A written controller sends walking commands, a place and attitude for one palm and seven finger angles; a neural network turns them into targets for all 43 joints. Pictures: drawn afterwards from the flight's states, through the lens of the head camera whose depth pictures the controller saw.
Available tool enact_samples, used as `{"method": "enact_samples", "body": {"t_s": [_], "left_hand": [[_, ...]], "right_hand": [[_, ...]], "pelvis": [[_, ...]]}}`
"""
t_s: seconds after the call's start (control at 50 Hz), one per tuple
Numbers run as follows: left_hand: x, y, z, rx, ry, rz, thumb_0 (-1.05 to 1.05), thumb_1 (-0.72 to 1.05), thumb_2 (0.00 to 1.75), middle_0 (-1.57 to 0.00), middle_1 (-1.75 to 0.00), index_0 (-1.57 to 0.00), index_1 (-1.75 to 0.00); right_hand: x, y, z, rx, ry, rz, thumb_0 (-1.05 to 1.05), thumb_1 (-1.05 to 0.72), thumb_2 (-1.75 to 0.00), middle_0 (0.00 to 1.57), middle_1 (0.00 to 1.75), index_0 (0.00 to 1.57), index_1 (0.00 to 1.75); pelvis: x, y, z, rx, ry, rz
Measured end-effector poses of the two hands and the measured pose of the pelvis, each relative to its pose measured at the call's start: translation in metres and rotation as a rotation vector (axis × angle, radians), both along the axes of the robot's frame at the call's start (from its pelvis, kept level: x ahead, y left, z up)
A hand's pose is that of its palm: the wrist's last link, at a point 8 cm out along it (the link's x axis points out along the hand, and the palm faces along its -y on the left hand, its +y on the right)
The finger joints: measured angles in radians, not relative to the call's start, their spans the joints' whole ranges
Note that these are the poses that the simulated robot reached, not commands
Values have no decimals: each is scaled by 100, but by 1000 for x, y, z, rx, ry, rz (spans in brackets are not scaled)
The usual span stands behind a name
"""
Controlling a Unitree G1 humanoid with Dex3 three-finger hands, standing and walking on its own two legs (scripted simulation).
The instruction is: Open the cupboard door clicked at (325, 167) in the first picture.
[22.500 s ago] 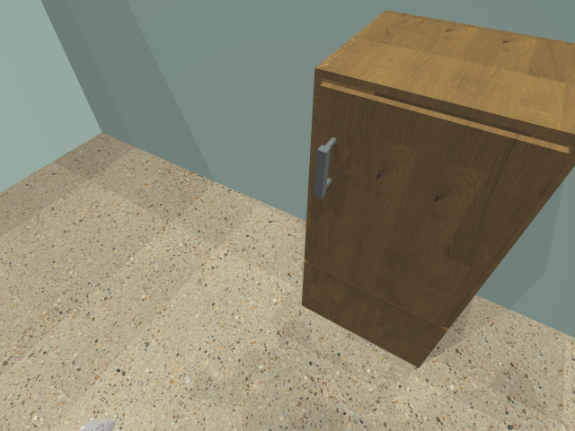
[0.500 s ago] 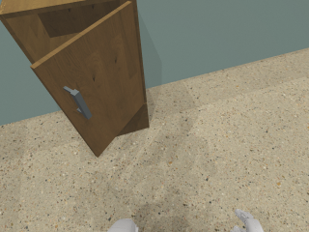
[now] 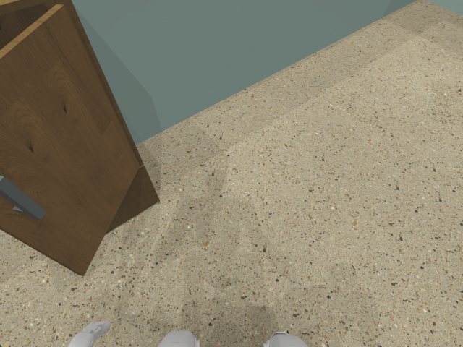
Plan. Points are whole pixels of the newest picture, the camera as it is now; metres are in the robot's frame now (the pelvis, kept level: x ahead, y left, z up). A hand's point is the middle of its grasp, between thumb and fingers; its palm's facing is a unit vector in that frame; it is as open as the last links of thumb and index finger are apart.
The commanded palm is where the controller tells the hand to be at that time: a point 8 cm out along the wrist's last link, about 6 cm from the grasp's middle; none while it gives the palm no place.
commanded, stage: walk to a spot facing it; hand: left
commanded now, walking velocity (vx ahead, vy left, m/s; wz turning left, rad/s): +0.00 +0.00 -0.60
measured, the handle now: (10, 197) +0.34 +0.44 +0.01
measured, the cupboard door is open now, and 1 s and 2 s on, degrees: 39 39 39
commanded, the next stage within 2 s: turn to face it in 1.82 s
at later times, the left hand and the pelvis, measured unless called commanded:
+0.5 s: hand (176, 296) +0.22 +0.13 -0.14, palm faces -0.34 -0.90 -0.26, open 7.4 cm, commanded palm none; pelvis +0.03 -0.03 +0.01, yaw -19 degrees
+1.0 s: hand (229, 244) +0.33 +0.03 -0.14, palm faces -0.61 -0.78 -0.16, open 7.4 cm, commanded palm none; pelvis +0.14 -0.08 +0.03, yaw -38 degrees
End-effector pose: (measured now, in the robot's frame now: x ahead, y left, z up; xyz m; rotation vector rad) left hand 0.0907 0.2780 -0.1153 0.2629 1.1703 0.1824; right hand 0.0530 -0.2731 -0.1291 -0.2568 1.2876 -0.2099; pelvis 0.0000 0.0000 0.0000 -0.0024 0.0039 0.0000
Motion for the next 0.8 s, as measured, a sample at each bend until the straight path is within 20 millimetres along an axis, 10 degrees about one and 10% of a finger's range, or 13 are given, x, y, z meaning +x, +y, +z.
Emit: {"method": "enact_samples", "body": {"t_s": [0.3, 0.48, 0.8], "left_hand": [[82, -41, -2, -105, 14, -206, 1, 91, 90, -20, -30, -20, -30], [133, -95, 5, -49, -47, -366, 1, 91, 90, -20, -30, -20, -30], [144, -102, -14, -65, 168, -453, 1, 91, 90, -20, -30, -20, -30]], "right_hand": [[-52, 19, 31, -16, -1, -185, 0, -91, -90, 21, 30, 20, 30], [-86, -1, 2, 54, 31, -364, 0, -91, -90, 21, 30, 21, 30], [-1, -32, 33, -46, -225, -451, 0, -91, -90, 21, 30, 20, 30]], "pelvis": [[21, 6, 18, -17, 35, -193], [29, -26, 6, 8, 26, -324], [88, -32, 11, 5, 38, -544]]}}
